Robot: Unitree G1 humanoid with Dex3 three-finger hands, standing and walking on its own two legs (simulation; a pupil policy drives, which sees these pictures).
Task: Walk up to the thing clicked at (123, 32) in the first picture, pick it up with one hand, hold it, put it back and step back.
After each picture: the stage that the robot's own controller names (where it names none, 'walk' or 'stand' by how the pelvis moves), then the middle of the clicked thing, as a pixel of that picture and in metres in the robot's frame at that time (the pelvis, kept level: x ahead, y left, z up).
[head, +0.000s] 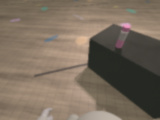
stand; (122, 37) +0.88 -0.29 +0.00
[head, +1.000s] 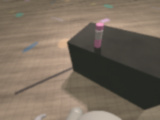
walk; (98, 36) +0.80 +0.01 +0.02
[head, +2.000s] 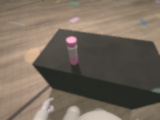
stand; (72, 52) +0.51 +0.18 +0.03
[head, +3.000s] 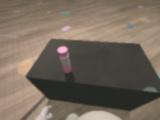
stand; (65, 61) +0.47 +0.23 +0.01
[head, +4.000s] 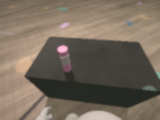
stand; (65, 60) +0.46 +0.24 +0.00
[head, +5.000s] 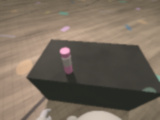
stand; (67, 62) +0.47 +0.22 +0.00
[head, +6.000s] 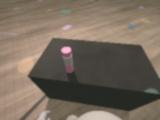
stand; (68, 61) +0.47 +0.21 +0.00
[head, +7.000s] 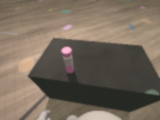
stand; (68, 61) +0.47 +0.21 +0.00
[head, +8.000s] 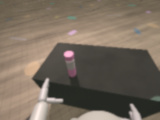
rise first; (70, 65) +0.45 +0.21 +0.00
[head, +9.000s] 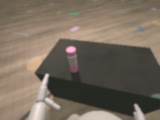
go down; (72, 60) +0.48 +0.21 +0.00
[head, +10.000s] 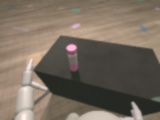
go down; (72, 59) +0.48 +0.19 +0.01
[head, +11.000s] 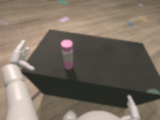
go down; (67, 56) +0.47 +0.18 +0.04
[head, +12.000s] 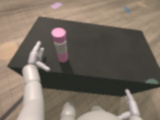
close in; (61, 48) +0.48 +0.20 +0.06
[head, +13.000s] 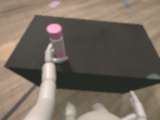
close; (58, 45) +0.49 +0.20 +0.09
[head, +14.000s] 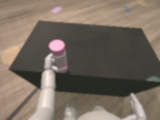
lift; (60, 59) +0.40 +0.19 +0.08
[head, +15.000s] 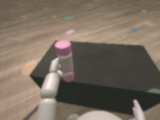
lift; (66, 63) +0.32 +0.16 +0.18
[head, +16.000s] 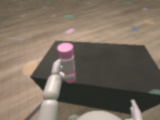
hold; (68, 65) +0.31 +0.15 +0.17
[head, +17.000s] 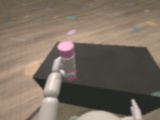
hold; (68, 64) +0.31 +0.15 +0.18
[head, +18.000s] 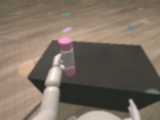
crouch; (68, 59) +0.37 +0.16 +0.16
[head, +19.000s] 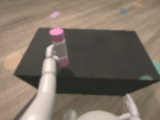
lower; (60, 49) +0.46 +0.18 +0.11
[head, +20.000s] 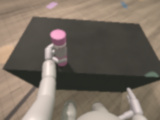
lower; (60, 51) +0.45 +0.17 +0.08
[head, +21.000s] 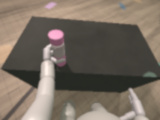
lower; (58, 51) +0.45 +0.18 +0.08
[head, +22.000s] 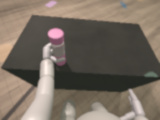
lower; (58, 50) +0.45 +0.18 +0.08
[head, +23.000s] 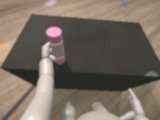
lower; (57, 49) +0.46 +0.19 +0.09
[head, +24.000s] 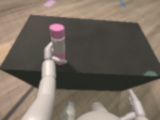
open; (58, 47) +0.47 +0.18 +0.09
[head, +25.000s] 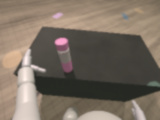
sink last; (65, 57) +0.44 +0.18 +0.06
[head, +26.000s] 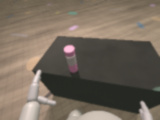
stand; (71, 60) +0.45 +0.19 +0.05
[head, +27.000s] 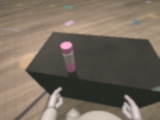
stand; (69, 58) +0.44 +0.19 +0.06
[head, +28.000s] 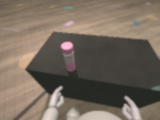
stand; (69, 58) +0.44 +0.19 +0.06
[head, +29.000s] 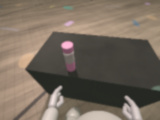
stand; (69, 58) +0.44 +0.19 +0.06
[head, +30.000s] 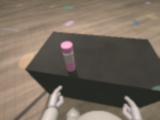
stand; (69, 58) +0.44 +0.19 +0.06
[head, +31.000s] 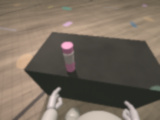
stand; (69, 58) +0.44 +0.18 +0.06
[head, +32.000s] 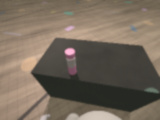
stand; (71, 62) +0.46 +0.18 +0.00
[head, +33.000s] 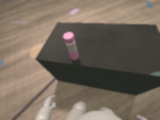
walk; (72, 47) +0.53 +0.20 +0.02
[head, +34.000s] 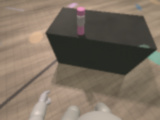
walk; (80, 22) +0.85 +0.16 +0.03
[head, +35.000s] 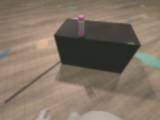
stand; (81, 26) +1.07 +0.20 +0.02
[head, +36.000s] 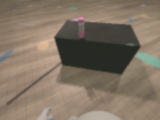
stand; (81, 28) +1.06 +0.19 +0.00
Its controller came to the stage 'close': yes
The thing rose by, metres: 0.21
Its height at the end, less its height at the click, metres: +0.00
